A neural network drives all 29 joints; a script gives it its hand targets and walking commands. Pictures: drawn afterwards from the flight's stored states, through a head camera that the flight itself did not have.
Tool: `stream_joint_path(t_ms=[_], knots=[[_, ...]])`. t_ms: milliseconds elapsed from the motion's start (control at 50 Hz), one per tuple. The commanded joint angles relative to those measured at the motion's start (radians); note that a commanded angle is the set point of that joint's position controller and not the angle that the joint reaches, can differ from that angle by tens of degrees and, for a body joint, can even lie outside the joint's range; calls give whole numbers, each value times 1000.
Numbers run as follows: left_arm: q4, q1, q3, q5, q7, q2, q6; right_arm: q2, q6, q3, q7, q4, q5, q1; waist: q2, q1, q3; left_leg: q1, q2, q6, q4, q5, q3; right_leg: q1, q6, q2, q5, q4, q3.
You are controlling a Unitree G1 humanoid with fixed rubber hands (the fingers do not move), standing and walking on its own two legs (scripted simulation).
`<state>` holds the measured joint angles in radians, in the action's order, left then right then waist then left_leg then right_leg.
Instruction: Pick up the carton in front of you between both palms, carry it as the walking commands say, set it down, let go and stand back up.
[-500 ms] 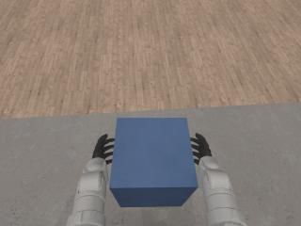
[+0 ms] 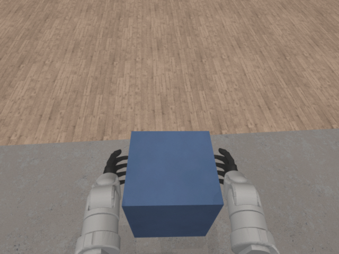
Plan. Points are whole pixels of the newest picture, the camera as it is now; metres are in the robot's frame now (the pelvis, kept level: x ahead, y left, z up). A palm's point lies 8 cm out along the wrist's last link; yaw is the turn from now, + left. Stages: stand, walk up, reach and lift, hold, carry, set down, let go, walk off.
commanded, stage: reach and lift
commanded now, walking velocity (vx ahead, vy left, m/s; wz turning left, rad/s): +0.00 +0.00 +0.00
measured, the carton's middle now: (170, 186) +0.32 +0.00 -0.05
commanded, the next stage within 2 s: hold in 0.62 s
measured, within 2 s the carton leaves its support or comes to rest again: neither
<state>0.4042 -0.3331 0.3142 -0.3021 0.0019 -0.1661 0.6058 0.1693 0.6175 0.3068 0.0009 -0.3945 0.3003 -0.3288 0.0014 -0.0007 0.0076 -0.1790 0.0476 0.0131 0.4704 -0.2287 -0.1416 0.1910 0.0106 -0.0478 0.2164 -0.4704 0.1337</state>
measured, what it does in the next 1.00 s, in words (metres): stands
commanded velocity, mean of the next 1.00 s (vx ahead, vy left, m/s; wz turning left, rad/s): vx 0.00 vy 0.00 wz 0.00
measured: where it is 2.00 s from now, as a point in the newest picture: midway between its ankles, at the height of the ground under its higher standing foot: outside the picture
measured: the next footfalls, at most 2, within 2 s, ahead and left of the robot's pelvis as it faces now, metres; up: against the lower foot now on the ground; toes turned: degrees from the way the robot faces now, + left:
none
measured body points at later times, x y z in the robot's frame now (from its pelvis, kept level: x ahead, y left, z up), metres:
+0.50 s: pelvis +0.02 +0.00 +0.01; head -0.02 +0.00 +0.45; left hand +0.32 +0.15 +0.03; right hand +0.32 -0.15 +0.03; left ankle +0.02 +0.13 -0.74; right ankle +0.03 -0.13 -0.74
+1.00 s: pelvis +0.01 +0.00 +0.01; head -0.04 +0.00 +0.45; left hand +0.31 +0.15 +0.05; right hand +0.31 -0.15 +0.05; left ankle +0.02 +0.13 -0.74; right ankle +0.03 -0.13 -0.74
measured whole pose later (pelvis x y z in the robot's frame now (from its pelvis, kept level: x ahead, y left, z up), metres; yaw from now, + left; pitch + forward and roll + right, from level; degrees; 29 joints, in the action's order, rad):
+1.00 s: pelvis +0.01 +0.00 +0.01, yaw +0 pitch -7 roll +0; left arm 0.27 -0.29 0.25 -0.28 0.00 -0.16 0.75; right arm 0.16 0.76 0.24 0.00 -0.26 0.28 -0.29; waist 0.00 0.00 -0.01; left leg -0.04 0.04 0.01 0.37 -0.20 -0.13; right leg 0.06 0.01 -0.04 0.19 -0.37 0.13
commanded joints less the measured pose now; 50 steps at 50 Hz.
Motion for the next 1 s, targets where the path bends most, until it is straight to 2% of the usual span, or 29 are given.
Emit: stream_joint_path(t_ms=[0, 360, 580, 680, 720, 820, 980], knots=[[25, -537, -562, 236, 259, -968, -18, 969, -24, -564, 251, -19, -235, -542, 1, 1, 249, 37, 43, -10, -97, 47, 74, -95, -2, -39, -52, 87, -68], [-92, -400, -604, 269, 244, -946, 28, 931, 19, -605, 244, 99, -265, -408, 2, 0, 255, 123, 49, 3, -128, 246, 65, -170, 5, -49, -245, 115, -61], [-137, -387, -619, 282, 242, -934, 54, 924, 45, -620, 241, 144, -279, -393, 1, 1, 235, 137, 49, 5, -141, 250, 65, -181, 6, -49, -248, 128, -58], [-226, -393, -686, 322, 238, -938, 82, 934, 72, -687, 235, 233, -319, -400, 0, -2, 286, 176, 48, 8, -146, 307, 61, -219, 9, -50, -309, 137, -55], [-229, -375, -675, 318, 232, -918, 104, 915, 96, -678, 230, 233, -314, -383, 1, 0, 253, 172, 49, 6, -158, 285, 61, -221, 10, -48, -291, 147, -55], [-169, -392, -609, 277, 237, -887, 129, 883, 120, -607, 234, 169, -275, -398, -1, 2, 134, 126, 46, -3, -181, 125, 71, -173, 5, -43, -128, 168, -62], [-160, -488, -618, 288, 250, -917, 115, 919, 108, -614, 243, 158, -283, -489, -1, 0, 186, 126, 42, -5, -163, 100, 74, -174, 2, -40, -103, 152, -67]])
